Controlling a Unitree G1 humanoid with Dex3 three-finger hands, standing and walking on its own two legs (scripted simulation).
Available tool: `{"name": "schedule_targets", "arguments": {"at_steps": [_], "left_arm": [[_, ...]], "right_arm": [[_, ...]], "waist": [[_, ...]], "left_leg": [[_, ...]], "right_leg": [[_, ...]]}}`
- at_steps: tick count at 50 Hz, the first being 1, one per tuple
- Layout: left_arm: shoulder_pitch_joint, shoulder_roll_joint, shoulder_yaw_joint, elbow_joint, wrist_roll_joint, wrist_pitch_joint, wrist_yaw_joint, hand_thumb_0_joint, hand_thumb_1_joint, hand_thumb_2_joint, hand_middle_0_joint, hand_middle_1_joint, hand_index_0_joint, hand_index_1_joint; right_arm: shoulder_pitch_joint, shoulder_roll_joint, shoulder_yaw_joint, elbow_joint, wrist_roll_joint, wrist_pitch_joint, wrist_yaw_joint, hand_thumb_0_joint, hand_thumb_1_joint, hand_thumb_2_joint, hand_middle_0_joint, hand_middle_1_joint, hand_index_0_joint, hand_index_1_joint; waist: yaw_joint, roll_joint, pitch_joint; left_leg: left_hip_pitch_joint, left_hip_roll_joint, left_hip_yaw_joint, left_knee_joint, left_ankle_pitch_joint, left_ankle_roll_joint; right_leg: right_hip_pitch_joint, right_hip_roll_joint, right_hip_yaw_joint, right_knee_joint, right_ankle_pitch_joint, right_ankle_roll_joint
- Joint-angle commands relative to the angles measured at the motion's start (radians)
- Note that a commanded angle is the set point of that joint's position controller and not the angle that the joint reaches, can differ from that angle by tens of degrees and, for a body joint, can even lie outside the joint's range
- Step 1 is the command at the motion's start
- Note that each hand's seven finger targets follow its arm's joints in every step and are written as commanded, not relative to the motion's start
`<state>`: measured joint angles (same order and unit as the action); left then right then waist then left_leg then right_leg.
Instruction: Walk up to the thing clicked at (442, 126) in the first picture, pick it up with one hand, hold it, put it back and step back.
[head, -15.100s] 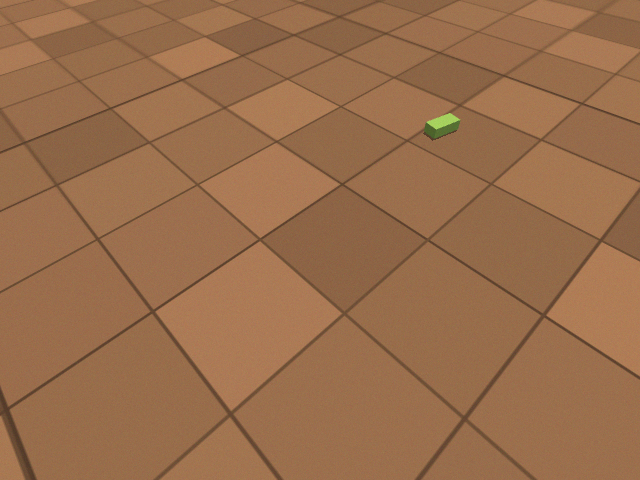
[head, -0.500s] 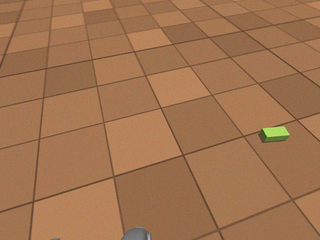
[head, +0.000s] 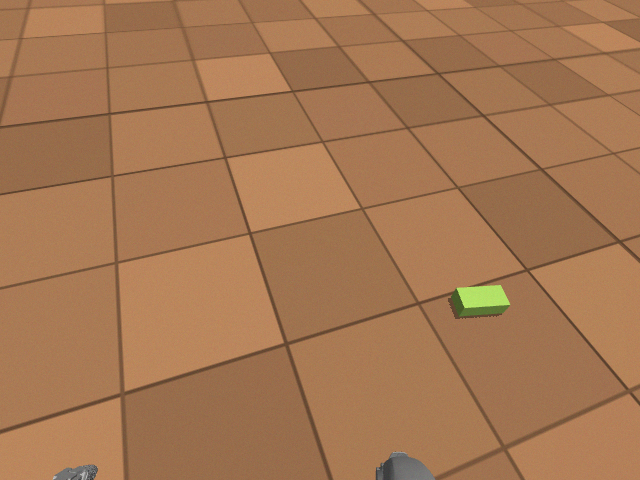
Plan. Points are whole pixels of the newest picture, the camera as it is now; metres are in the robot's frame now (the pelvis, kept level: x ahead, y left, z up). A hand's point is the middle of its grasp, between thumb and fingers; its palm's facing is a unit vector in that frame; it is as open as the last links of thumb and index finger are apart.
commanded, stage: walk up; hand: left
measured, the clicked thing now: (479, 300) +0.80 -0.62 -0.72
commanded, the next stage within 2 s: none
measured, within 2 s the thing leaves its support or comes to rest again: neither
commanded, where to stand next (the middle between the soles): +0.44 -0.85 m, yaw +7 degrees
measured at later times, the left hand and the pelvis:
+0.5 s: hand (258, 465) +0.18 +0.10 -0.16, palm faces +0.00 -0.96 -0.29, open 7.4 cm; pelvis +0.13 -0.18 +0.00, yaw +3 degrees
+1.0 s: hand (392, 413) +0.24 -0.10 -0.14, palm faces +0.08 -0.93 -0.35, open 7.4 cm; pelvis +0.22 -0.39 +0.00, yaw +3 degrees
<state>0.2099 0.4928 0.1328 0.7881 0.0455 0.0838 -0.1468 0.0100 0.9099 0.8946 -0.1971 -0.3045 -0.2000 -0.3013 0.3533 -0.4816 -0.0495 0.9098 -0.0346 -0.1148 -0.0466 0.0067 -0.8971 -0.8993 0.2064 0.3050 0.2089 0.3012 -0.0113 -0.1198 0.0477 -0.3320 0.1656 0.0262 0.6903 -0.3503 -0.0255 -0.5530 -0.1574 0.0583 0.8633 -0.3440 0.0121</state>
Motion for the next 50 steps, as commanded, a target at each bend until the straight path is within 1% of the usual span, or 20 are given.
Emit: {"name": "schedule_targets", "arguments": {"at_steps": [1, 2, 3, 4, 9, 13, 17, 18, 19, 20, 21, 25, 34, 36, 38, 39, 40, 41, 47, 50], "left_arm": [[0.137, 0.157, 0.071, -0.020, -0.001, -0.038, 0.016, 0.000, 0.900, 0.900, -0.200, -0.300, -0.200, -0.300], [0.242, 0.209, 0.091, 0.014, 0.013, -0.047, 0.029, 0.000, 0.900, 0.900, -0.200, -0.300, -0.200, -0.300], [0.264, 0.321, 0.106, -0.006, 0.024, -0.057, 0.044, 0.000, 0.900, 0.900, -0.200, -0.300, -0.200, -0.300], [0.127, 0.371, 0.103, -0.057, 0.010, -0.065, 0.056, 0.000, 0.900, 0.900, -0.200, -0.300, -0.200, -0.300], [0.021, 0.209, 0.059, -0.075, -0.004, -0.072, 0.080, 0.000, 0.900, 0.900, -0.200, -0.300, -0.200, -0.300], [0.002, 0.163, 0.032, -0.122, 0.006, -0.073, 0.077, 0.000, 0.900, 0.900, -0.200, -0.300, -0.200, -0.300], [-0.082, 0.114, -0.001, -0.178, 0.003, -0.054, 0.066, 0.000, 0.900, 0.900, -0.200, -0.300, -0.200, -0.300], [-0.032, 0.070, -0.015, -0.187, -0.004, -0.055, 0.063, 0.000, 0.900, 0.900, -0.200, -0.300, -0.200, -0.300], [0.026, 0.035, -0.022, -0.184, 0.001, -0.048, 0.065, 0.000, 0.900, 0.900, -0.200, -0.300, -0.200, -0.300], [0.080, 0.145, 0.011, -0.159, 0.014, -0.023, 0.073, 0.000, 0.900, 0.900, -0.200, -0.300, -0.200, -0.300], [0.083, 0.204, 0.026, -0.139, 0.018, -0.013, 0.074, 0.000, 0.900, 0.900, -0.200, -0.300, -0.200, -0.300], [0.102, 0.182, 0.044, -0.092, 0.013, -0.011, 0.054, 0.000, 0.900, 0.900, -0.200, -0.300, -0.200, -0.300], [0.036, 0.160, 0.054, -0.091, 0.005, 0.004, 0.017, 0.000, 0.900, 0.900, -0.200, -0.300, -0.200, -0.300], [0.125, 0.148, 0.063, -0.052, -0.002, -0.003, 0.022, 0.000, 0.900, 0.900, -0.200, -0.300, -0.200, -0.300], [0.309, 0.191, 0.090, 0.029, 0.016, -0.014, 0.042, 0.000, 0.900, 0.900, -0.200, -0.300, -0.200, -0.300], [0.334, 0.280, 0.103, 0.015, 0.036, -0.023, 0.054, 0.000, 0.900, 0.900, -0.200, -0.300, -0.200, -0.300], [0.183, 0.344, 0.096, -0.055, 0.023, -0.033, 0.067, 0.000, 0.900, 0.900, -0.200, -0.300, -0.200, -0.300], [0.096, 0.340, 0.097, -0.080, 0.003, -0.041, 0.075, 0.000, 0.900, 0.900, -0.200, -0.300, -0.200, -0.300], [0.009, 0.184, 0.036, -0.102, 0.011, -0.052, 0.088, 0.000, 0.900, 0.900, -0.200, -0.300, -0.200, -0.300], [-0.064, 0.142, 0.006, -0.148, 0.003, -0.040, 0.082, 0.000, 0.900, 0.900, -0.200, -0.300, -0.200, -0.300]], "right_arm": [[-0.092, -0.325, -0.087, -0.046, 0.003, 0.003, -0.030, 0.000, -0.900, -0.900, 0.200, 0.300, 0.200, 0.300], [-0.060, -0.231, -0.058, -0.042, 0.000, 0.014, -0.036, 0.000, -0.900, -0.900, 0.200, 0.300, 0.200, 0.300], [-0.050, -0.127, -0.021, -0.074, 0.020, 0.020, -0.042, 0.000, -0.900, -0.900, 0.200, 0.300, 0.200, 0.300], [-0.072, -0.201, -0.047, -0.077, 0.026, 0.028, -0.062, 0.000, -0.900, -0.900, 0.200, 0.300, 0.200, 0.300], [0.057, -0.218, -0.040, 0.063, 0.034, 0.002, -0.045, 0.000, -0.900, -0.900, 0.200, 0.300, 0.200, 0.300], [0.080, -0.187, -0.040, 0.054, 0.028, -0.001, -0.041, 0.000, -0.900, -0.900, 0.200, 0.300, 0.200, 0.300], [0.247, -0.200, -0.060, 0.078, 0.030, -0.015, -0.053, 0.000, -0.900, -0.900, 0.200, 0.300, 0.200, 0.300], [0.272, -0.266, -0.083, 0.066, 0.016, -0.017, -0.065, 0.000, -0.900, -0.900, 0.200, 0.300, 0.200, 0.300], [0.265, -0.347, -0.104, 0.035, 0.002, -0.013, -0.077, 0.000, -0.900, -0.900, 0.200, 0.300, 0.200, 0.300], [0.193, -0.377, -0.111, -0.017, 0.024, -0.007, -0.087, 0.000, -0.900, -0.900, 0.200, 0.300, 0.200, 0.300], [0.134, -0.365, -0.108, -0.025, 0.047, -0.004, -0.088, 0.000, -0.900, -0.900, 0.200, 0.300, 0.200, 0.300], [0.006, -0.286, -0.077, -0.026, 0.023, -0.012, -0.066, 0.000, -0.900, -0.900, 0.200, 0.300, 0.200, 0.300], [-0.042, -0.395, -0.116, -0.028, -0.002, -0.006, -0.048, 0.000, -0.900, -0.900, 0.200, 0.300, 0.200, 0.300], [-0.110, -0.385, -0.109, -0.025, -0.003, 0.009, -0.047, 0.000, -0.900, -0.900, 0.200, 0.300, 0.200, 0.300], [-0.102, -0.267, -0.073, -0.012, -0.014, 0.034, -0.054, 0.000, -0.900, -0.900, 0.200, 0.300, 0.200, 0.300], [-0.101, -0.154, -0.033, -0.034, -0.001, 0.040, -0.054, 0.000, -0.900, -0.900, 0.200, 0.300, 0.200, 0.300], [-0.139, -0.193, -0.053, -0.065, 0.018, 0.040, -0.071, 0.000, -0.900, -0.900, 0.200, 0.300, 0.200, 0.300], [-0.138, -0.231, -0.055, -0.043, 0.029, 0.032, -0.074, 0.000, -0.900, -0.900, 0.200, 0.300, 0.200, 0.300], [0.075, -0.203, -0.049, 0.083, 0.033, 0.000, -0.057, 0.000, -0.900, -0.900, 0.200, 0.300, 0.200, 0.300], [0.242, -0.192, -0.055, 0.115, 0.034, -0.013, -0.061, 0.000, -0.900, -0.900, 0.200, 0.300, 0.200, 0.300]], "waist": [[0.114, 0.235, -0.094], [0.174, 0.018, -0.134], [0.191, -0.283, -0.079], [0.136, -0.231, -0.063], [0.048, -0.119, -0.036], [0.046, -0.095, -0.041], [-0.060, 0.054, -0.087], [-0.077, 0.178, -0.117], [-0.053, 0.320, -0.132], [-0.036, 0.152, -0.151], [-0.028, 0.088, -0.124], [0.039, 0.189, 0.001], [0.017, 0.348, -0.044], [0.081, 0.318, -0.074], [0.174, 0.025, -0.111], [0.206, -0.251, -0.029], [0.145, -0.205, 0.024], [0.096, -0.105, 0.046], [0.022, -0.133, 0.005], [-0.057, -0.015, -0.078]], "left_leg": [[-0.204, 0.050, 0.017, -0.031, -0.006, 0.153], [-0.303, -0.031, 0.100, 0.259, -0.033, 0.123], [-0.577, -0.162, 0.122, 0.500, -0.287, 0.078], [-0.580, -0.108, 0.002, 0.572, -0.265, 0.075], [-0.378, -0.066, 0.026, 0.335, -0.110, 0.070], [-0.238, -0.113, 0.075, 0.183, -0.045, 0.078], [0.191, -0.120, 0.051, -0.132, 0.252, 0.078], [0.340, -0.009, -0.144, -0.230, 0.171, 0.110], [0.416, 0.240, -0.584, -0.344, -0.010, 0.177], [0.338, 0.372, -0.771, -0.410, -0.195, 0.264], [0.275, 0.362, -0.723, -0.416, -0.241, 0.290], [-0.014, 0.190, -0.310, -0.378, -0.195, 0.226], [-0.094, 0.164, -0.158, -0.305, -0.301, 0.212], [-0.195, 0.125, -0.060, -0.220, -0.259, 0.173], [-0.333, -0.003, 0.098, 0.198, -0.274, 0.115], [-0.581, -0.128, 0.151, 0.501, -0.332, 0.069], [-0.611, -0.150, 0.001, 0.559, -0.273, 0.059], [-0.576, -0.087, -0.048, 0.541, -0.201, 0.067], [-0.244, -0.119, 0.067, 0.215, -0.111, 0.072], [0.122, -0.148, 0.072, -0.119, 0.214, 0.069]], "right_leg": [[0.371, 0.125, -0.182, -0.212, 0.052, -0.012], [0.498, 0.122, -0.134, -0.300, -0.024, -0.033], [0.504, -0.122, 0.326, -0.541, -0.225, -0.110], [0.452, -0.220, 0.536, -0.654, -0.322, -0.223], [0.369, -0.070, 0.163, -0.449, 0.098, -0.270], [0.320, -0.092, 0.124, -0.469, 0.208, -0.296], [0.110, -0.020, -0.017, -0.266, 0.213, -0.216], [-0.018, 0.061, -0.074, -0.079, 0.195, -0.137], [-0.201, 0.172, -0.060, 0.129, -0.141, -0.065], [-0.202, 0.149, 0.065, 0.286, -0.194, -0.023], [-0.201, 0.127, 0.112, 0.372, -0.167, -0.019], [-0.084, 0.076, 0.105, 0.321, -0.039, -0.013], [0.034, 0.033, -0.042, 0.059, -0.079, 0.002], [0.236, 0.068, -0.111, -0.086, -0.024, -0.013], [0.447, 0.144, -0.148, -0.268, -0.058, -0.019], [0.419, -0.020, 0.212, -0.455, -0.318, -0.087], [0.323, -0.160, 0.512, -0.654, -0.370, -0.202], [0.305, -0.183, 0.517, -0.647, -0.351, -0.233], [0.257, -0.081, 0.163, -0.401, 0.275, -0.288], [0.142, -0.009, 0.022, -0.201, 0.319, -0.217]]}}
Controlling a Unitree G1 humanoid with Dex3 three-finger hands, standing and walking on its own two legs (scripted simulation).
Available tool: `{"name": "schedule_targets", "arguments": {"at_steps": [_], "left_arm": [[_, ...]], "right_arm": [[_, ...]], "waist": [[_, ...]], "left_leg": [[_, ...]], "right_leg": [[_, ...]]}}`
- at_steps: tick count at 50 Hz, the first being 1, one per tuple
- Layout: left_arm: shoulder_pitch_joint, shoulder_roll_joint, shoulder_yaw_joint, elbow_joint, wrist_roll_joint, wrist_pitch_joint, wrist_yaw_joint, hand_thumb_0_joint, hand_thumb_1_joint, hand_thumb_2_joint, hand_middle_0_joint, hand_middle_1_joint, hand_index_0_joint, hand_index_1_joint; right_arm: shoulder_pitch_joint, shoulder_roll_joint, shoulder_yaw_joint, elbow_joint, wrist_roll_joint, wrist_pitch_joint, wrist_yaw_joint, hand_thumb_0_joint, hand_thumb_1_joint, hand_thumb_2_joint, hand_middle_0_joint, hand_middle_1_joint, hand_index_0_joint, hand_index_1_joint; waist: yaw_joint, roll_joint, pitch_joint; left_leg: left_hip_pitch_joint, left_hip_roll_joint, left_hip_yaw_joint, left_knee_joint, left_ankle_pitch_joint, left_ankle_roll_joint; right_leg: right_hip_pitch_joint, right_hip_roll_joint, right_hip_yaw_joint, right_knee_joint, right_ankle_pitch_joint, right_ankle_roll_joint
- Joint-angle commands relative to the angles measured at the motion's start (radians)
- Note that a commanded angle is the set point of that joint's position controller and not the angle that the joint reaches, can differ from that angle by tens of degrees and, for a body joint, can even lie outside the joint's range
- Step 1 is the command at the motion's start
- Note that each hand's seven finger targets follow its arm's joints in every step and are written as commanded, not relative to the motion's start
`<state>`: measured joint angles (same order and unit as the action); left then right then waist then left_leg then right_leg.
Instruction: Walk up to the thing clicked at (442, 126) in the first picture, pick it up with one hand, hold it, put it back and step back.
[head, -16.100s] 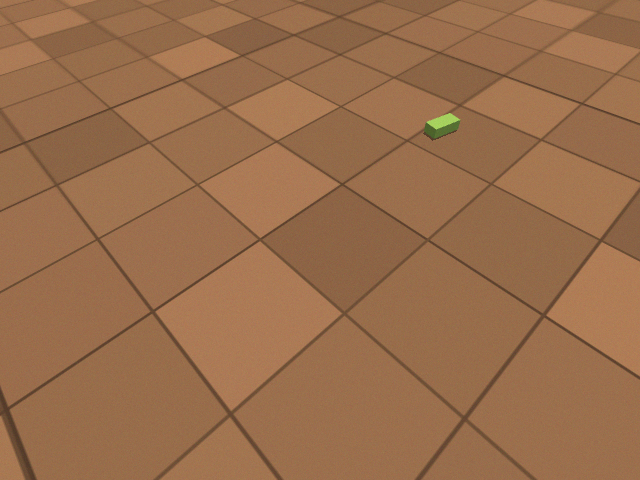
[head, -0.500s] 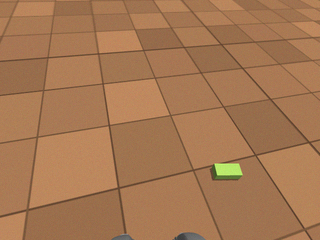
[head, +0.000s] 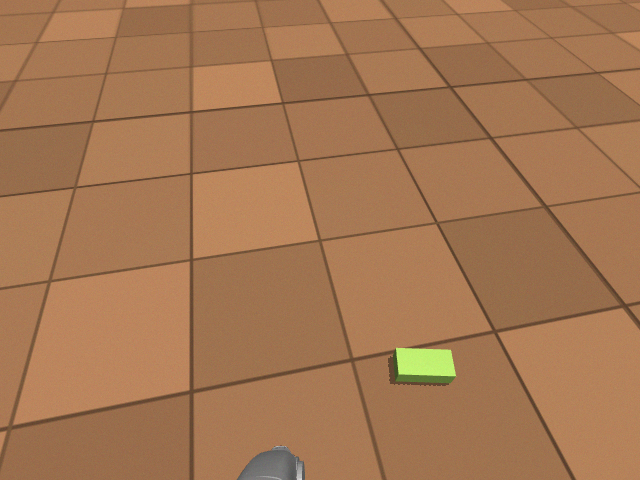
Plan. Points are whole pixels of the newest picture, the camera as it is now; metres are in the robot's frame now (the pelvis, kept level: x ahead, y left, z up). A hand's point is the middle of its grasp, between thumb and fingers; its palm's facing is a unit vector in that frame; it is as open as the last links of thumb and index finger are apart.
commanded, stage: walk up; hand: left
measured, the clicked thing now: (423, 365) +0.56 -0.27 -0.72
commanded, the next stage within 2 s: none
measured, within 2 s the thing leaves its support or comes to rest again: neither
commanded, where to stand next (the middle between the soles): +0.19 -0.48 m, yaw +3 degrees
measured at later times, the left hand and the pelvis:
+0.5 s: hand (291, 475) +0.16 +0.08 -0.16, palm faces -0.03 -0.91 -0.41, open 7.4 cm; pelvis +0.05 -0.23 -0.03, yaw +0 degrees
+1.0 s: hand (436, 451) +0.21 -0.13 -0.16, palm faces -0.04 -0.94 -0.34, open 7.4 cm; pelvis +0.09 -0.42 -0.01, yaw +0 degrees
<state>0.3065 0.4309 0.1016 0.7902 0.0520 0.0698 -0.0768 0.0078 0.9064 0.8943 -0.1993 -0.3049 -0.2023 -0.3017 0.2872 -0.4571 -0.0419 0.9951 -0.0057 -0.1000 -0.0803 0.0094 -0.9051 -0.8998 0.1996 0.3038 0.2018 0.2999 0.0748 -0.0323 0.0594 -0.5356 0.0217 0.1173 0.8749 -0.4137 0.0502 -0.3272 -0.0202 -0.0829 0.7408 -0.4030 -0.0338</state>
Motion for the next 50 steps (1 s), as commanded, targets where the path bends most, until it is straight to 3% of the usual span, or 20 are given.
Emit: {"name": "schedule_targets", "arguments": {"at_steps": [1, 2, 3, 8, 17, 21, 22, 23, 24, 25, 29, 32, 35, 36, 37, 38, 39, 42, 45, 50], "left_arm": [[-0.131, 0.153, 0.017, -0.164, -0.013, -0.029, 0.011, 0.000, 0.900, 0.900, -0.200, -0.300, -0.200, -0.300], [-0.070, 0.105, 0.006, -0.170, -0.011, -0.023, 0.013, 0.000, 0.900, 0.900, -0.200, -0.300, -0.200, -0.300], [-0.021, 0.215, 0.035, -0.137, 0.005, 0.006, 0.023, 0.000, 0.900, 0.900, -0.200, -0.300, -0.200, -0.300], [0.009, 0.253, 0.068, -0.084, 0.009, 0.007, 0.012, 0.000, 0.900, 0.900, -0.200, -0.300, -0.200, -0.300], [-0.096, 0.232, 0.084, -0.106, 0.008, 0.022, -0.026, 0.000, 0.900, 0.900, -0.200, -0.300, -0.200, -0.300], [0.143, 0.239, 0.114, -0.008, 0.012, 0.013, -0.019, 0.000, 0.900, 0.900, -0.200, -0.300, -0.200, -0.300], [0.229, 0.297, 0.129, 0.013, 0.033, 0.004, -0.009, 0.000, 0.900, 0.900, -0.200, -0.300, -0.200, -0.300], [0.133, 0.385, 0.130, -0.047, 0.036, -0.012, 0.004, 0.000, 0.900, 0.900, -0.200, -0.300, -0.200, -0.300], [-0.037, 0.420, 0.125, -0.098, 0.016, -0.016, 0.016, 0.000, 0.900, 0.900, -0.200, -0.300, -0.200, -0.300], [-0.074, 0.376, 0.115, -0.107, 0.001, -0.017, 0.023, 0.000, 0.900, 0.900, -0.200, -0.300, -0.200, -0.300], [-0.129, 0.269, 0.085, -0.105, 0.010, -0.020, 0.025, 0.000, 0.900, 0.900, -0.200, -0.300, -0.200, -0.300], [-0.134, 0.239, 0.065, -0.124, 0.018, -0.016, 0.022, 0.000, 0.900, 0.900, -0.200, -0.300, -0.200, -0.300], [-0.196, 0.183, 0.028, -0.164, 0.012, -0.005, 0.022, 0.000, 0.900, 0.900, -0.200, -0.300, -0.200, -0.300], [-0.170, 0.139, 0.012, -0.176, 0.002, -0.013, 0.022, 0.000, 0.900, 0.900, -0.200, -0.300, -0.200, -0.300], [-0.111, 0.101, 0.007, -0.175, -0.001, -0.009, 0.025, 0.000, 0.900, 0.900, -0.200, -0.300, -0.200, -0.300], [-0.060, 0.223, 0.038, -0.152, 0.018, 0.008, 0.036, 0.000, 0.900, 0.900, -0.200, -0.300, -0.200, -0.300], [-0.068, 0.260, 0.048, -0.129, 0.019, 0.015, 0.042, 0.000, 0.900, 0.900, -0.200, -0.300, -0.200, -0.300], [-0.094, 0.247, 0.068, -0.127, 0.002, 0.009, 0.034, 0.000, 0.900, 0.900, -0.200, -0.300, -0.200, -0.300], [-0.068, 0.239, 0.074, -0.117, -0.001, 0.013, 0.016, 0.000, 0.900, 0.900, -0.200, -0.300, -0.200, -0.300], [-0.112, 0.216, 0.064, -0.114, -0.020, 0.017, -0.005, 0.000, 0.900, 0.900, -0.200, -0.300, -0.200, -0.300]], "right_arm": [[0.367, -0.282, -0.088, 0.029, -0.012, -0.030, -0.040, 0.000, -0.900, -0.900, 0.200, 0.300, 0.200, 0.300], [0.347, -0.381, -0.116, -0.009, -0.028, -0.028, -0.052, 0.000, -0.900, -0.900, 0.200, 0.300, 0.200, 0.300], [0.268, -0.417, -0.127, -0.059, -0.009, -0.020, -0.064, 0.000, -0.900, -0.900, 0.200, 0.300, 0.200, 0.300], [0.099, -0.316, -0.092, -0.091, -0.011, -0.022, -0.045, 0.000, -0.900, -0.900, 0.200, 0.300, 0.200, 0.300], [0.107, -0.413, -0.131, -0.111, -0.037, -0.011, -0.029, 0.000, -0.900, -0.900, 0.200, 0.300, 0.200, 0.300], [-0.034, -0.358, -0.107, -0.109, -0.048, 0.022, -0.033, 0.000, -0.900, -0.900, 0.200, 0.300, 0.200, 0.300], [-0.016, -0.246, -0.071, -0.109, -0.047, 0.035, -0.033, 0.000, -0.900, -0.900, 0.200, 0.300, 0.200, 0.300], [-0.016, -0.178, -0.051, -0.138, -0.022, 0.040, -0.042, 0.000, -0.900, -0.900, 0.200, 0.300, 0.200, 0.300], [-0.037, -0.231, -0.078, -0.135, -0.011, 0.038, -0.062, 0.000, -0.900, -0.900, 0.200, 0.300, 0.200, 0.300], [0.003, -0.273, -0.082, -0.087, 0.000, 0.033, -0.055, 0.000, -0.900, -0.900, 0.200, 0.300, 0.200, 0.300], [0.164, -0.275, -0.072, 0.023, 0.004, 0.021, -0.039, 0.000, -0.900, -0.900, 0.200, 0.300, 0.200, 0.300], [0.187, -0.240, -0.067, 0.012, -0.001, 0.013, -0.036, 0.000, -0.900, -0.900, 0.200, 0.300, 0.200, 0.300], [0.336, -0.229, -0.073, 0.032, 0.005, -0.008, -0.044, 0.000, -0.900, -0.900, 0.200, 0.300, 0.200, 0.300], [0.371, -0.286, -0.094, 0.014, -0.020, -0.013, -0.055, 0.000, -0.900, -0.900, 0.200, 0.300, 0.200, 0.300], [0.317, -0.369, -0.116, -0.037, -0.039, -0.013, -0.068, 0.000, -0.900, -0.900, 0.200, 0.300, 0.200, 0.300], [0.247, -0.422, -0.132, -0.078, -0.003, -0.008, -0.070, 0.000, -0.900, -0.900, 0.200, 0.300, 0.200, 0.300], [0.192, -0.403, -0.128, -0.090, 0.009, -0.006, -0.070, 0.000, -0.900, -0.900, 0.200, 0.300, 0.200, 0.300], [0.146, -0.319, -0.108, -0.105, -0.002, -0.007, -0.067, 0.000, -0.900, -0.900, 0.200, 0.300, 0.200, 0.300], [0.121, -0.327, -0.113, -0.136, -0.018, -0.012, -0.051, 0.000, -0.900, -0.900, 0.200, 0.300, 0.200, 0.300], [0.060, -0.382, -0.133, -0.165, -0.042, -0.005, -0.034, 0.000, -0.900, -0.900, 0.200, 0.300, 0.200, 0.300]], "waist": [[-0.180, 0.050, -0.141], [-0.149, 0.212, -0.174], [-0.127, 0.027, -0.176], [-0.055, 0.095, -0.023], [-0.099, 0.251, -0.040], [0.071, 0.095, -0.102], [0.131, -0.212, -0.073], [0.094, -0.350, -0.001], [0.014, -0.253, 0.043], [-0.019, -0.145, 0.046], [-0.063, -0.213, 0.006], [-0.066, -0.210, 0.015], [-0.137, -0.079, -0.060], [-0.167, 0.065, -0.109], [-0.119, 0.192, -0.098], [-0.114, 0.051, -0.129], [-0.097, -0.011, -0.107], [-0.060, 0.060, -0.040], [-0.060, 0.121, -0.038], [-0.080, 0.266, -0.054]], "left_leg": [[0.496, 0.103, -0.203, -0.411, 0.271, -0.003], [0.626, 0.372, -0.698, -0.515, 0.145, 0.058], [0.515, 0.487, -0.851, -0.591, -0.093, 0.127], [0.240, 0.326, -0.434, -0.507, -0.041, 0.148], [0.120, 0.292, -0.323, -0.435, -0.230, 0.161], [-0.173, 0.180, -0.121, -0.152, -0.265, 0.063], [-0.334, 0.061, 0.031, 0.198, -0.293, 0.018], [-0.458, -0.063, -0.059, 0.414, -0.263, -0.014], [-0.377, -0.005, -0.199, 0.425, -0.165, -0.005], [-0.341, 0.024, -0.204, 0.390, -0.090, -0.003], [-0.123, 0.037, -0.083, 0.207, -0.059, -0.013], [0.025, 0.008, -0.042, 0.034, -0.050, 0.008], [0.376, 0.014, -0.075, -0.320, 0.250, 0.016], [0.520, 0.141, -0.304, -0.426, 0.217, 0.043], [0.586, 0.401, -0.752, -0.490, 0.233, 0.131], [0.507, 0.533, -0.853, -0.496, 0.184, 0.232], [0.441, 0.517, -0.791, -0.474, 0.214, 0.265], [0.282, 0.343, -0.435, -0.392, 0.325, 0.195], [0.203, 0.303, -0.327, -0.353, 0.321, 0.200], [0.098, 0.266, -0.270, -0.382, -0.095, 0.173]], "right_leg": [[-0.199, -0.092, 0.107, 0.103, 0.255, -0.101], [-0.412, 0.027, 0.132, 0.288, -0.078, -0.027], [-0.397, 0.000, 0.234, 0.405, -0.133, 0.000], [-0.337, -0.071, 0.253, 0.447, -0.014, 0.029], [-0.275, -0.094, 0.119, 0.254, -0.069, 0.054], [0.153, -0.003, 0.012, -0.028, -0.010, 0.023], [0.184, -0.055, 0.132, -0.188, -0.183, 0.003], [0.032, -0.256, 0.626, -0.483, -0.429, -0.085], [-0.040, -0.310, 0.730, -0.586, -0.530, -0.128], [-0.021, -0.268, 0.618, -0.513, -0.447, -0.104], [-0.006, -0.178, 0.357, -0.332, -0.106, -0.177], [-0.041, -0.204, 0.336, -0.315, 0.100, -0.217], [-0.161, -0.128, 0.188, -0.073, 0.264, -0.150], [-0.279, -0.071, 0.130, 0.128, 0.215, -0.081], [-0.482, 0.040, 0.163, 0.301, -0.076, 0.009], [-0.458, -0.001, 0.263, 0.438, -0.180, 0.035], [-0.435, -0.007, 0.300, 0.542, -0.175, 0.036], [-0.379, -0.027, 0.317, 0.580, -0.042, 0.025], [-0.339, -0.013, 0.274, 0.594, -0.022, 0.044], [-0.232, -0.077, 0.132, 0.326, -0.090, 0.056]]}}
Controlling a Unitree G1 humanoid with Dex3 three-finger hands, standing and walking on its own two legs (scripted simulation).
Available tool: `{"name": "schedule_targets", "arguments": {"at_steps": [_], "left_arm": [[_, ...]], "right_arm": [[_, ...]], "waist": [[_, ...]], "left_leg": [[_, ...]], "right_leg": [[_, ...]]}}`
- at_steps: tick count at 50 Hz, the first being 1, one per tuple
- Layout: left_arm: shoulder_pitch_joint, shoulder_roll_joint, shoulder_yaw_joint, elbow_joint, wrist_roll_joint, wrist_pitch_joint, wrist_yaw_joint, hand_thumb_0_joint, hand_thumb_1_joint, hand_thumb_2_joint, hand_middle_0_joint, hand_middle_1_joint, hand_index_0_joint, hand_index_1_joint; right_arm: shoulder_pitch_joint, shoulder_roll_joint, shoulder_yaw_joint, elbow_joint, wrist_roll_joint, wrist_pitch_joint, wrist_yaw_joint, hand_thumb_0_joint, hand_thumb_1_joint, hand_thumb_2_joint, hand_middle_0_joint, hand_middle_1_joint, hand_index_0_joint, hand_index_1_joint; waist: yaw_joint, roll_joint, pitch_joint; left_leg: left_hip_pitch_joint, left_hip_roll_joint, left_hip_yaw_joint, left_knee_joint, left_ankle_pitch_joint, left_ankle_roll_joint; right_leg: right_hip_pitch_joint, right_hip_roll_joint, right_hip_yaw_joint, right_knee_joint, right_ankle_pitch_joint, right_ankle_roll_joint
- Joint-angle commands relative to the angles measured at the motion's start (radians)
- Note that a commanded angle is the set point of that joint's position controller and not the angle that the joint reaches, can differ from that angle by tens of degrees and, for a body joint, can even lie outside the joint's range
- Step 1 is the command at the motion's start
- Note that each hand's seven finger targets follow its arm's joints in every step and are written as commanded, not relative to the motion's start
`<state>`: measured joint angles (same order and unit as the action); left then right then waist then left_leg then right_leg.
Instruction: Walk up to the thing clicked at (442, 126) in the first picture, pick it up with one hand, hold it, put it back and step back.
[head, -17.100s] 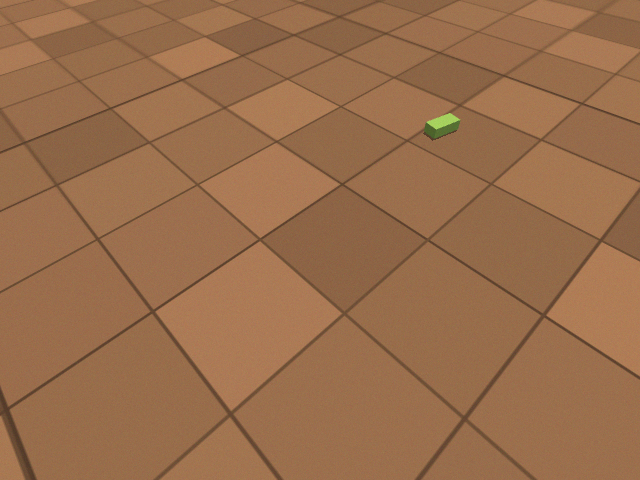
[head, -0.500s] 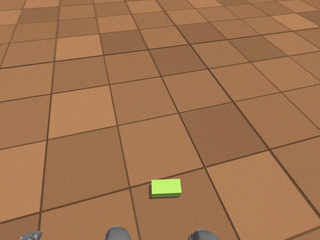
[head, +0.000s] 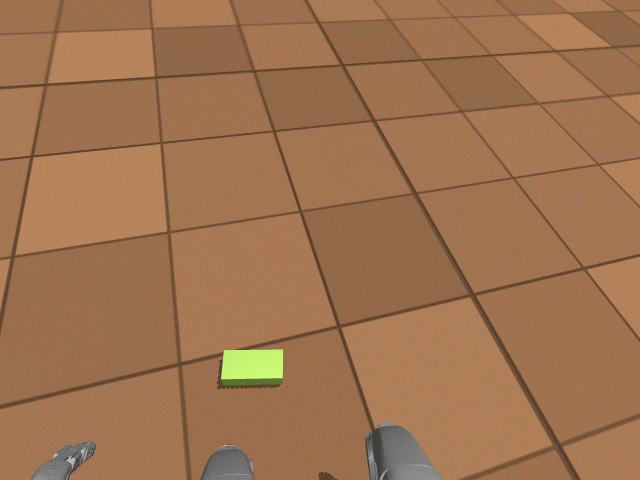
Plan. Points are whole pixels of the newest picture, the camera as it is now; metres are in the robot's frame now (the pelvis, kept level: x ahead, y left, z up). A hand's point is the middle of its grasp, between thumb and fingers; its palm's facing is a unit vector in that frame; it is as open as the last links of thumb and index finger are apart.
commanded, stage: walk up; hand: left
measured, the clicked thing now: (253, 367) +0.47 +0.15 -0.71
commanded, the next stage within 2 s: stand in 1.98 s
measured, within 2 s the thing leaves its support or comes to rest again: neither
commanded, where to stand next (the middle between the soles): +0.10 -0.06 m, yaw +3 degrees
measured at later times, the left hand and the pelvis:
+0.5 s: hand out of the picture +0.05 +0.16 -0.13, palm faces +0.07 -0.88 -0.47, open 7.4 cm; pelvis +0.03 -0.13 +0.01, yaw +4 degrees
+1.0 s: hand out of the picture +0.10 +0.19 -0.13, palm faces +0.07 -0.92 -0.37, open 7.4 cm; pelvis +0.03 -0.09 +0.02, yaw +5 degrees
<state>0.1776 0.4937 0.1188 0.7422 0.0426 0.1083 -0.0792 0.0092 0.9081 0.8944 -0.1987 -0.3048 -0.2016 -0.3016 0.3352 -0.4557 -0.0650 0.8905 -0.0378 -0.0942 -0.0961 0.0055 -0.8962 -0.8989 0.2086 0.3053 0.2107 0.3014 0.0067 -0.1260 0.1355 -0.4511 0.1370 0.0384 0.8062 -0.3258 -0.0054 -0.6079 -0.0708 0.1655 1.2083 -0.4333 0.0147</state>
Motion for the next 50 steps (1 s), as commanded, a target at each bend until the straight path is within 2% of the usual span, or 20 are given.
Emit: {"name": "schedule_targets", "arguments": {"at_steps": [1, 4, 5, 6, 7, 12, 16, 19, 26, 28, 30, 31, 32, 36, 38, 39, 41, 43, 45, 50], "left_arm": [[0.052, 0.147, 0.045, -0.043, -0.016, -0.024, -0.002, 0.000, 0.900, 0.900, -0.200, -0.300, -0.200, -0.300], [0.265, 0.144, 0.065, 0.079, -0.013, -0.037, 0.024, 0.000, 0.900, 0.900, -0.200, -0.300, -0.200, -0.300], [0.304, 0.192, 0.073, 0.086, 0.004, -0.050, 0.036, 0.000, 0.900, 0.900, -0.200, -0.300, -0.200, -0.300], [0.201, 0.288, 0.075, 0.025, 0.016, -0.069, 0.048, 0.000, 0.900, 0.900, -0.200, -0.300, -0.200, -0.300], [0.035, 0.351, 0.074, -0.007, -0.003, -0.079, 0.062, 0.000, 0.900, 0.900, -0.200, -0.300, -0.200, -0.300], [-0.002, 0.229, 0.035, 0.072, -0.022, -0.141, 0.091, 0.000, 0.900, 0.900, -0.200, -0.300, -0.200, -0.300], [0.100, 0.240, 0.024, 0.119, -0.039, -0.177, 0.122, 0.000, 0.900, 0.900, -0.200, -0.300, -0.200, -0.300], [0.138, 0.241, 0.023, 0.117, -0.044, -0.184, 0.150, 0.000, 0.900, 0.900, -0.200, -0.300, -0.200, -0.300], [0.109, 0.211, 0.009, 0.079, -0.033, -0.180, 0.154, 0.000, 0.900, 0.900, -0.200, -0.300, -0.200, -0.300], [0.056, 0.194, -0.005, 0.075, -0.044, -0.170, 0.145, 0.000, 0.900, 0.900, -0.200, -0.300, -0.200, -0.300], [0.071, 0.112, -0.038, 0.073, -0.050, -0.171, 0.135, 0.000, 0.900, 0.900, -0.200, -0.300, -0.200, -0.300], [0.038, 0.110, -0.039, 0.076, -0.055, -0.165, 0.140, 0.000, 0.900, 0.900, -0.200, -0.300, -0.200, -0.300], [-0.010, 0.140, -0.036, 0.095, -0.048, -0.163, 0.144, 0.000, 0.900, 0.900, -0.200, -0.300, -0.200, -0.300], [0.112, 0.114, -0.038, 0.190, -0.052, -0.175, 0.130, 0.000, 0.900, 0.900, -0.200, -0.300, -0.200, -0.300], [0.065, 0.213, -0.024, 0.188, -0.026, -0.189, 0.132, 0.000, 0.900, 0.900, -0.200, -0.300, -0.200, -0.300], [-0.011, 0.258, -0.020, 0.178, -0.029, -0.184, 0.127, 0.000, 0.900, 0.900, -0.200, -0.300, -0.200, -0.300], [-0.104, 0.189, -0.047, 0.174, -0.036, -0.177, 0.119, 0.000, 0.900, 0.900, -0.200, -0.300, -0.200, -0.300], [-0.102, 0.134, -0.063, 0.198, -0.042, -0.161, 0.113, 0.000, 0.900, 0.900, -0.200, -0.300, -0.200, -0.300], [-0.058, 0.130, -0.062, 0.236, -0.041, -0.154, 0.111, 0.000, 0.900, 0.900, -0.200, -0.300, -0.200, -0.300], [-0.077, 0.131, -0.066, 0.280, -0.043, -0.170, 0.104, 0.000, 0.900, 0.900, -0.200, -0.300, -0.200, -0.300]], "right_arm": [[-0.034, -0.393, -0.108, -0.066, -0.015, -0.002, -0.007, 0.000, -0.900, -0.900, 0.200, 0.300, 0.200, 0.300], [-0.096, -0.305, -0.073, -0.054, -0.025, 0.039, 0.014, 0.000, -0.900, -0.900, 0.200, 0.300, 0.200, 0.300], [-0.074, -0.199, -0.036, -0.053, -0.018, 0.051, 0.019, 0.000, -0.900, -0.900, 0.200, 0.300, 0.200, 0.300], [-0.091, -0.116, -0.008, -0.092, 0.010, 0.049, 0.010, 0.000, -0.900, -0.900, 0.200, 0.300, 0.200, 0.300], [-0.154, -0.197, -0.039, -0.100, 0.013, 0.045, -0.006, 0.000, -0.900, -0.900, 0.200, 0.300, 0.200, 0.300], [-0.022, -0.222, -0.029, 0.042, 0.031, 0.038, 0.044, 0.000, -0.900, -0.900, 0.200, 0.300, 0.200, 0.300], [-0.144, -0.196, -0.038, -0.024, 0.013, 0.075, 0.068, 0.000, -0.900, -0.900, 0.200, 0.300, 0.200, 0.300], [-0.178, -0.193, -0.055, -0.066, 0.005, 0.097, 0.081, 0.000, -0.900, -0.900, 0.200, 0.300, 0.200, 0.300], [-0.215, -0.128, -0.056, -0.080, 0.022, 0.096, 0.099, 0.000, -0.900, -0.900, 0.200, 0.300, 0.200, 0.300], [-0.158, -0.115, -0.060, -0.038, 0.029, 0.083, 0.101, 0.000, -0.900, -0.900, 0.200, 0.300, 0.200, 0.300], [-0.095, -0.192, -0.082, -0.019, 0.012, 0.070, 0.089, 0.000, -0.900, -0.900, 0.200, 0.300, 0.200, 0.300], [-0.122, -0.247, -0.081, -0.035, 0.040, 0.073, 0.090, 0.000, -0.900, -0.900, 0.200, 0.300, 0.200, 0.300], [-0.157, -0.232, -0.077, -0.031, 0.043, 0.076, 0.091, 0.000, -0.900, -0.900, 0.200, 0.300, 0.200, 0.300], [-0.328, -0.177, -0.028, -0.033, 0.048, 0.085, 0.088, 0.000, -0.900, -0.900, 0.200, 0.300, 0.200, 0.300], [-0.337, -0.112, -0.006, -0.033, 0.051, 0.095, 0.094, 0.000, -0.900, -0.900, 0.200, 0.300, 0.200, 0.300], [-0.316, -0.130, -0.015, -0.008, 0.049, 0.099, 0.087, 0.000, -0.900, -0.900, 0.200, 0.300, 0.200, 0.300], [-0.245, -0.132, -0.020, 0.056, 0.045, 0.091, 0.095, 0.000, -0.900, -0.900, 0.200, 0.300, 0.200, 0.300], [-0.305, -0.169, -0.020, 0.067, 0.039, 0.080, 0.101, 0.000, -0.900, -0.900, 0.200, 0.300, 0.200, 0.300], [-0.326, -0.187, -0.016, 0.072, 0.030, 0.075, 0.103, 0.000, -0.900, -0.900, 0.200, 0.300, 0.200, 0.300], [-0.370, -0.128, 0.007, 0.107, 0.038, 0.079, 0.104, 0.000, -0.900, -0.900, 0.200, 0.300, 0.200, 0.300]], "waist": [[0.003, 0.394, -0.146], [0.120, 0.191, -0.190], [0.154, -0.067, -0.154], [0.116, -0.241, -0.086], [0.057, -0.124, -0.052], [0.001, -0.047, -0.085], [0.041, -0.027, -0.084], [0.040, 0.000, -0.132], [0.034, -0.081, -0.193], [-0.013, -0.040, -0.212], [-0.058, 0.151, -0.293], [-0.065, 0.264, -0.330], [-0.059, 0.234, -0.289], [0.059, 0.252, -0.173], [0.037, 0.077, -0.154], [0.004, 0.032, -0.158], [-0.052, 0.108, -0.138], [-0.009, 0.195, -0.122], [0.014, 0.191, -0.125], [0.018, 0.213, -0.177]], "left_leg": [[-0.032, 0.129, -0.169, -0.307, -0.266, 0.215], [-0.235, 0.011, -0.030, 0.011, -0.364, 0.121], [-0.343, -0.071, 0.075, 0.324, -0.345, 0.082], [-0.480, -0.157, -0.054, 0.501, -0.343, 0.037], [-0.432, -0.108, -0.197, 0.502, -0.255, 0.031], [-0.227, -0.053, -0.121, 0.302, -0.139, 0.043], [-0.227, -0.071, -0.129, 0.249, -0.117, 0.046], [-0.233, -0.087, -0.151, 0.302, -0.109, 0.036], [-0.039, -0.113, -0.042, 0.036, -0.116, 0.027], [0.182, -0.158, 0.013, -0.187, 0.078, 0.047], [0.479, -0.025, -0.230, -0.211, 0.311, 0.137], [0.390, 0.182, -0.471, -0.241, 0.364, 0.284], [0.299, 0.204, -0.489, -0.260, 0.364, 0.329], [0.073, 0.047, -0.232, -0.151, 0.388, 0.157], [-0.004, -0.095, -0.124, 0.006, 0.202, 0.043], [0.099, -0.102, -0.092, 0.012, -0.035, 0.036], [0.238, -0.083, -0.130, -0.168, 0.029, 0.047], [0.168, 0.027, -0.312, -0.340, -0.008, 0.116], [0.122, 0.094, -0.389, -0.412, -0.034, 0.167], [0.143, -0.023, -0.193, -0.361, 0.089, 0.051]], "right_leg": [[0.125, -0.008, -0.161, -0.212, -0.068, 0.007], [0.434, 0.099, -0.250, -0.469, -0.026, -0.001], [0.418, 0.032, -0.094, -0.626, -0.183, -0.041], [0.278, -0.188, 0.436, -0.852, -0.283, -0.134], [0.233, -0.292, 0.614, -0.974, -0.298, -0.225], [0.305, -0.217, 0.249, -0.695, 0.123, -0.211], [0.415, -0.266, 0.232, -0.641, 0.671, -0.205], [0.489, -0.289, 0.211, -0.619, 0.831, -0.205], [0.456, -0.217, 0.040, -0.540, 0.801, -0.209], [0.338, -0.141, -0.068, -0.459, 0.686, -0.147], [0.073, -0.050, -0.147, -0.238, 0.465, -0.046], [0.087, 0.026, -0.205, -0.221, 0.024, -0.014], [0.128, 0.018, -0.153, -0.234, -0.211, -0.016], [0.363, 0.028, -0.173, -0.567, 0.147, -0.029], [0.351, -0.169, 0.172, -0.745, 0.196, -0.120], [0.245, -0.255, 0.225, -0.745, 0.214, -0.206], [0.165, -0.157, 0.061, -0.690, 0.181, -0.126], [0.226, 0.013, -0.139, -0.556, 0.099, -0.030], [0.295, 0.042, -0.152, -0.533, 0.003, -0.022], [0.436, -0.027, -0.072, -0.731, 0.221, -0.053]]}}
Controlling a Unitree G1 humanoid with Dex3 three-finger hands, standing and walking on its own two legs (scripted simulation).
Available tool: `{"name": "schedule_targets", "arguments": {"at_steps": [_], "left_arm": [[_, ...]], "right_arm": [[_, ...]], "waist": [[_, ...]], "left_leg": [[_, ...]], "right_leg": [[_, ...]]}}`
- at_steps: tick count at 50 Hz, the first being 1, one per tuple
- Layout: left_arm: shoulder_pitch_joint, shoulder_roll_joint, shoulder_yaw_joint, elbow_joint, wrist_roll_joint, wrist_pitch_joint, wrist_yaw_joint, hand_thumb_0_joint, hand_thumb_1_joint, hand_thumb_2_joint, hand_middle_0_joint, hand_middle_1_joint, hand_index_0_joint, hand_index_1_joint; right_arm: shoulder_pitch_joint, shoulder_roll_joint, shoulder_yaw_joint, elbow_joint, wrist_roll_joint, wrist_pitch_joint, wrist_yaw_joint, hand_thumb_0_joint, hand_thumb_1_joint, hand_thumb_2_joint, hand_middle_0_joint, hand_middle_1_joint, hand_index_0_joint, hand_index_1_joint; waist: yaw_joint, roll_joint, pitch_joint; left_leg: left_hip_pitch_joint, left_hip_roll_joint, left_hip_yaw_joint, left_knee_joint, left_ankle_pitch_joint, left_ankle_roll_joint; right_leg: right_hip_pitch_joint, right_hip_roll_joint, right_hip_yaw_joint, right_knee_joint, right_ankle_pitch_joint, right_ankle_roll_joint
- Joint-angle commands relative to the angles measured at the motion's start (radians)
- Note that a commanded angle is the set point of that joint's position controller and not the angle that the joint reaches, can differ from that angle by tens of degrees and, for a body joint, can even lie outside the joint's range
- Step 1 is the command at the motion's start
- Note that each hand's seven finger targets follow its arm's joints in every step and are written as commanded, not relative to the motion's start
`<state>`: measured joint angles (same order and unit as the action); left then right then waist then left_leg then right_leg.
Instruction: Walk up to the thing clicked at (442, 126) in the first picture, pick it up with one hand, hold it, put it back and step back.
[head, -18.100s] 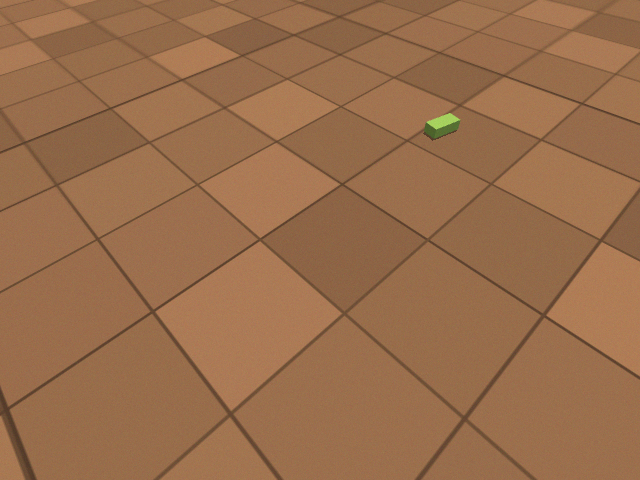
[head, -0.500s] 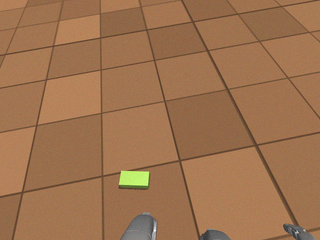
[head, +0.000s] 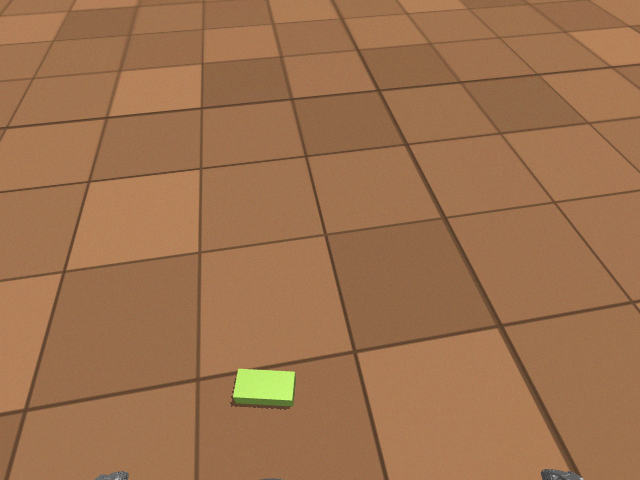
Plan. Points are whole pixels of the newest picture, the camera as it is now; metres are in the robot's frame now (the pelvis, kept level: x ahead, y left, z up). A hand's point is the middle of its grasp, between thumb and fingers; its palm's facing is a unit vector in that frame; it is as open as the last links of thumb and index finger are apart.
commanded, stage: walk up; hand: left
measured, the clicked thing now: (265, 387) +0.46 +0.20 -0.73
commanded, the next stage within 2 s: stand in 0.98 s
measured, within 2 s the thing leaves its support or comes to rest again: neither
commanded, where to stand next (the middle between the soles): +0.07 +0.02 m, yaw -2 degrees
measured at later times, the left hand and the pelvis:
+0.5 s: hand out of the picture +0.10 +0.26 -0.13, palm faces -0.01 -0.93 -0.36, open 7.4 cm; pelvis +0.00 +0.00 +0.02, yaw +0 degrees
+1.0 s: hand out of the picture +0.10 +0.25 -0.13, palm faces +0.00 -0.94 -0.35, open 7.4 cm; pelvis +0.01 -0.01 +0.03, yaw +0 degrees
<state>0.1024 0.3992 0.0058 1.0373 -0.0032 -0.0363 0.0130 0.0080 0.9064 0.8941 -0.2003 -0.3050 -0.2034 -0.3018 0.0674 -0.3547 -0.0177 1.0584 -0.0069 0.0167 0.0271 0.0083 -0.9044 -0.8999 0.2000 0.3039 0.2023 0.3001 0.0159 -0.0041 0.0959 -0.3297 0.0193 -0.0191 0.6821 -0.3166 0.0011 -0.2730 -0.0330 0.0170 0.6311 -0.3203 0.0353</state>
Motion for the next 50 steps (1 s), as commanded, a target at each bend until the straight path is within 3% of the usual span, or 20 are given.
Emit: {"name": "schedule_targets", "arguments": {"at_steps": [1, 4, 5, 10, 18, 24, 28, 30, 35, 40, 50], "left_arm": [[-0.021, 0.227, 0.045, -0.012, 0.001, -0.026, 0.012, 0.000, 0.900, 0.900, -0.200, -0.300, -0.200, -0.300], [-0.044, 0.213, 0.036, 0.003, -0.002, -0.026, 0.014, 0.000, 0.900, 0.900, -0.200, -0.300, -0.200, -0.300], [-0.057, 0.216, 0.035, 0.009, 0.000, -0.025, 0.014, 0.000, 0.900, 0.900, -0.200, -0.300, -0.200, -0.300], [-0.081, 0.203, 0.029, 0.034, 0.002, -0.015, 0.009, 0.000, 0.900, 0.900, -0.200, -0.300, -0.200, -0.300], [-0.117, 0.193, 0.033, 0.062, 0.008, -0.012, 0.003, 0.000, 0.900, 0.900, -0.200, -0.300, -0.200, -0.300], [-0.111, 0.188, 0.036, 0.068, 0.013, -0.009, -0.001, 0.000, 0.900, 0.900, -0.200, -0.300, -0.200, -0.300], [-0.104, 0.187, 0.040, 0.062, 0.016, -0.009, -0.003, 0.000, 0.900, 0.900, -0.200, -0.300, -0.200, -0.300], [-0.090, 0.182, 0.040, 0.066, 0.014, -0.010, -0.003, 0.000, 0.900, 0.900, -0.200, -0.300, -0.200, -0.300], [-0.087, 0.181, 0.039, 0.061, 0.013, -0.008, -0.001, 0.000, 0.900, 0.900, -0.200, -0.300, -0.200, -0.300], [-0.076, 0.177, 0.041, 0.060, 0.013, -0.009, 0.003, 0.000, 0.900, 0.900, -0.200, -0.300, -0.200, -0.300], [-0.071, 0.158, 0.044, 0.059, 0.009, 0.001, 0.001, 0.000, 0.900, 0.900, -0.200, -0.300, -0.200, -0.300]], "right_arm": [[-0.098, -0.230, -0.040, -0.047, 0.008, -0.031, -0.019, 0.000, -0.900, -0.900, 0.200, 0.300, 0.200, 0.300], [-0.092, -0.229, -0.041, -0.018, 0.012, -0.034, -0.021, 0.000, -0.900, -0.900, 0.200, 0.300, 0.200, 0.300], [-0.090, -0.229, -0.041, -0.013, 0.013, -0.032, -0.021, 0.000, -0.900, -0.900, 0.200, 0.300, 0.200, 0.300], [-0.105, -0.226, -0.041, 0.009, 0.012, -0.025, -0.018, 0.000, -0.900, -0.900, 0.200, 0.300, 0.200, 0.300], [-0.087, -0.220, -0.044, 0.040, 0.009, -0.021, -0.014, 0.000, -0.900, -0.900, 0.200, 0.300, 0.200, 0.300], [-0.086, -0.218, -0.046, 0.041, 0.003, -0.021, -0.012, 0.000, -0.900, -0.900, 0.200, 0.300, 0.200, 0.300], [-0.080, -0.219, -0.046, 0.037, -0.001, -0.024, -0.013, 0.000, -0.900, -0.900, 0.200, 0.300, 0.200, 0.300], [-0.077, -0.215, -0.047, 0.037, 0.000, -0.027, -0.013, 0.000, -0.900, -0.900, 0.200, 0.300, 0.200, 0.300], [-0.066, -0.217, -0.048, 0.034, 0.001, -0.027, -0.017, 0.000, -0.900, -0.900, 0.200, 0.300, 0.200, 0.300], [-0.054, -0.210, -0.049, 0.033, 0.004, -0.026, -0.019, 0.000, -0.900, -0.900, 0.200, 0.300, 0.200, 0.300], [-0.043, -0.201, -0.040, 0.036, 0.000, -0.035, -0.025, 0.000, -0.900, -0.900, 0.200, 0.300, 0.200, 0.300]], "waist": [[0.001, 0.084, -0.145], [-0.002, 0.062, -0.192], [-0.008, 0.045, -0.188], [-0.010, 0.029, -0.161], [-0.022, -0.009, -0.137], [-0.019, 0.004, -0.104], [-0.020, 0.015, -0.112], [-0.015, 0.020, -0.132], [-0.018, 0.024, -0.139], [-0.019, 0.009, -0.178], [-0.022, -0.017, -0.140]], "left_leg": [[0.063, 0.089, -0.123, -0.234, 0.119, 0.039], [0.143, 0.098, -0.105, -0.230, 0.291, 0.045], [0.154, 0.092, -0.095, -0.231, 0.307, 0.044], [0.169, 0.102, -0.096, -0.309, 0.195, 0.038], [0.194, 0.091, -0.075, -0.359, 0.183, 0.019], [0.175, 0.092, -0.088, -0.398, 0.082, 0.015], [0.163, 0.092, -0.089, -0.411, 0.062, 0.012], [0.193, 0.097, -0.088, -0.402, 0.145, 0.012], [0.194, 0.096, -0.084, -0.399, 0.181, 0.013], [0.238, 0.097, -0.065, -0.363, 0.327, 0.014], [0.225, 0.111, -0.079, -0.381, 0.341, 0.011]], "right_leg": [[0.086, -0.072, 0.080, -0.164, 0.152, -0.070], [0.122, -0.076, 0.054, -0.196, 0.255, -0.057], [0.123, -0.081, 0.057, -0.210, 0.269, -0.055], [0.118, -0.082, 0.054, -0.271, 0.180, -0.050], [0.128, -0.095, 0.063, -0.347, 0.160, -0.044], [0.104, -0.089, 0.066, -0.374, 0.075, -0.043], [0.124, -0.088, 0.060, -0.369, 0.109, -0.043], [0.131, -0.088, 0.055, -0.358, 0.151, -0.043], [0.149, -0.088, 0.051, -0.352, 0.189, -0.040], [0.178, -0.098, 0.042, -0.352, 0.279, -0.035], [0.178, -0.100, 0.047, -0.348, 0.282, -0.028]]}}
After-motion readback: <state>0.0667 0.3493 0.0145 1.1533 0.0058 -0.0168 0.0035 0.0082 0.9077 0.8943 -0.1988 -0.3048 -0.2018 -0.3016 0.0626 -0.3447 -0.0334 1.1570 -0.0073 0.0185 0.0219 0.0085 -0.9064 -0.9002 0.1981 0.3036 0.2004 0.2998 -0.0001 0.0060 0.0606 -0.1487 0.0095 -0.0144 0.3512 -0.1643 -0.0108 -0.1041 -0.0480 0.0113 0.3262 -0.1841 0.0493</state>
